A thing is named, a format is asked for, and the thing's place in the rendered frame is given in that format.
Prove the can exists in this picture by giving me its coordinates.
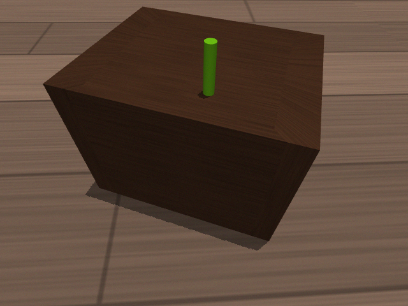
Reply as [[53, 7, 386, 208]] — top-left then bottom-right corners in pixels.
[[203, 38, 217, 96]]

